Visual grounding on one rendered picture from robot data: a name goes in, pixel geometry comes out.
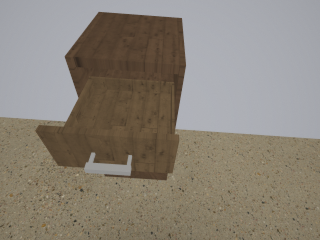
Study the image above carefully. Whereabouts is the cabinet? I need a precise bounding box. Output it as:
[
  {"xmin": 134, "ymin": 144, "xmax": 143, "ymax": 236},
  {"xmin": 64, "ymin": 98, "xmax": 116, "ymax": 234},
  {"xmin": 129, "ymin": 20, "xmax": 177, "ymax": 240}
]
[{"xmin": 64, "ymin": 12, "xmax": 186, "ymax": 181}]

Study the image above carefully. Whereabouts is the handle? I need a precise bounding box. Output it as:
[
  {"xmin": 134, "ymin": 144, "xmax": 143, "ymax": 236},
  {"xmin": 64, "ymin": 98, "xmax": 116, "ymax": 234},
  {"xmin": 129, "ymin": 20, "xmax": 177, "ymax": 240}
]
[{"xmin": 84, "ymin": 152, "xmax": 132, "ymax": 176}]

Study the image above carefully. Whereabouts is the drawer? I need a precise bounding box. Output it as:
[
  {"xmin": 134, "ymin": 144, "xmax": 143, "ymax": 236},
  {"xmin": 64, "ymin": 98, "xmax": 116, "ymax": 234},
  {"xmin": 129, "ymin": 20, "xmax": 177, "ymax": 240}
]
[{"xmin": 35, "ymin": 76, "xmax": 180, "ymax": 174}]

